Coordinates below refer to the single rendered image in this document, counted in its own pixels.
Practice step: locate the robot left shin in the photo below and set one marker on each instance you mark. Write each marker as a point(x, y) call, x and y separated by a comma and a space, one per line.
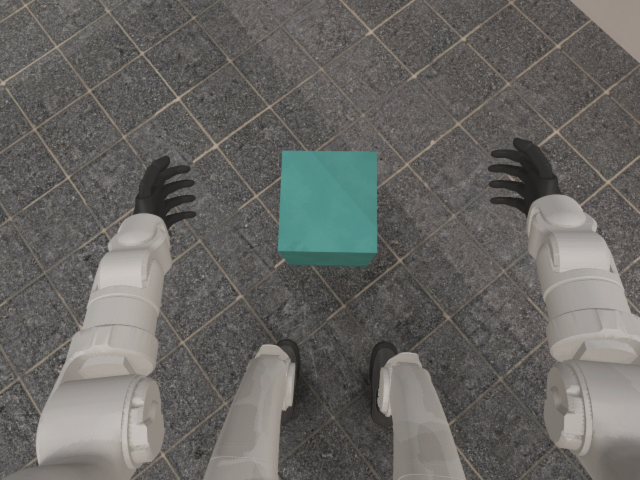
point(270, 350)

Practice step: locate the robot right hand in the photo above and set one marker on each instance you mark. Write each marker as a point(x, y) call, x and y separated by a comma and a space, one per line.
point(536, 173)

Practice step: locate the robot left upper arm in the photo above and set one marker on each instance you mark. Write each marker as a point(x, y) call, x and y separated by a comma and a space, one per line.
point(99, 429)

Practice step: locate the robot right foot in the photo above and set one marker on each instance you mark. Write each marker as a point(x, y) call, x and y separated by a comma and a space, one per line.
point(381, 353)

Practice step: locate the robot right upper arm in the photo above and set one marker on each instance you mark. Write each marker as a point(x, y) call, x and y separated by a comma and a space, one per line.
point(592, 408)

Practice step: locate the robot left forearm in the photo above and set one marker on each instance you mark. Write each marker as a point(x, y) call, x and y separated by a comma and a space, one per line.
point(118, 333)

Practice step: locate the robot left hand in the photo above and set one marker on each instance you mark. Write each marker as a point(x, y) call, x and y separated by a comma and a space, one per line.
point(152, 192)

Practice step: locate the carton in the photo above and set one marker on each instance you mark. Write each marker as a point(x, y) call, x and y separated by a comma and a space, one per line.
point(328, 208)

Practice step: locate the robot right forearm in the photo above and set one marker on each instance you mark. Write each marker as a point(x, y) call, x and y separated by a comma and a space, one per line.
point(589, 316)

